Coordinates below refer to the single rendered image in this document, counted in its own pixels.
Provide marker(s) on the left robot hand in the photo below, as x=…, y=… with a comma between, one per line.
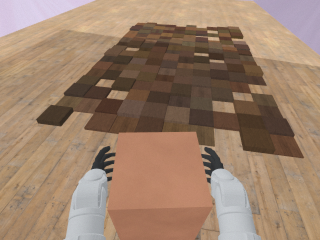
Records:
x=100, y=162

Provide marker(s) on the right robot hand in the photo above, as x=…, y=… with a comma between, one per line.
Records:
x=214, y=164

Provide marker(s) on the left robot forearm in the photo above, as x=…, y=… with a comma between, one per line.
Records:
x=88, y=207

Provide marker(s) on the right robot forearm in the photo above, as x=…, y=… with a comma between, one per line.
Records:
x=233, y=208

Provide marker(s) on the carton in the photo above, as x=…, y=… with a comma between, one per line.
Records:
x=159, y=189

